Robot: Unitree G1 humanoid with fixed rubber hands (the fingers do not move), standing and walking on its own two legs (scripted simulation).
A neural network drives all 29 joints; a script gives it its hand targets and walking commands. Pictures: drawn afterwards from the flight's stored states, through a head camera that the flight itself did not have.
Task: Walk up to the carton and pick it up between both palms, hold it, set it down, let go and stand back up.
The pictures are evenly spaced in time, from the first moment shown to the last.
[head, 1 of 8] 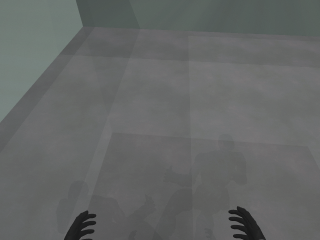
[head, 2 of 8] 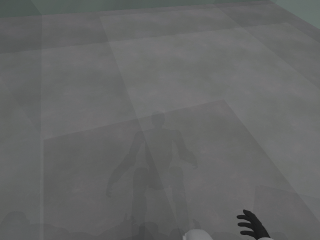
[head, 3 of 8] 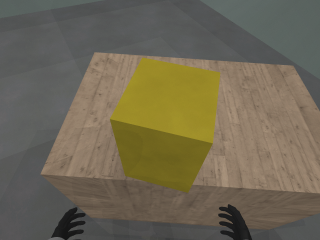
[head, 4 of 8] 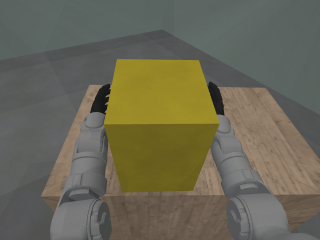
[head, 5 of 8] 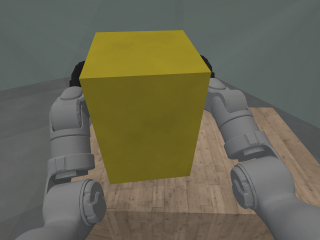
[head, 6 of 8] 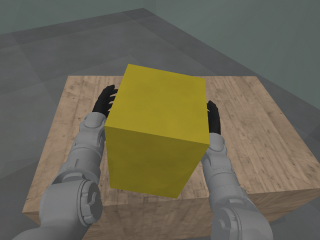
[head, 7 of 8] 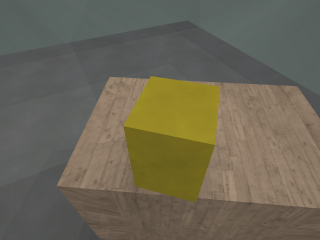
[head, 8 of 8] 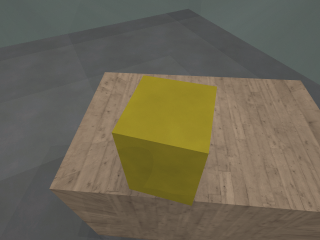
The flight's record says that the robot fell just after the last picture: no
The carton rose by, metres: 0.23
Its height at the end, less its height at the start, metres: +0.00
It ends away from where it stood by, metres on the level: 0.01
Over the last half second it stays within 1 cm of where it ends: yes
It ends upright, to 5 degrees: yes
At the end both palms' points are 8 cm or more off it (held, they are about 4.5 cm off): yes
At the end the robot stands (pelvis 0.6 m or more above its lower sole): yes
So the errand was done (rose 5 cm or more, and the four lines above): yes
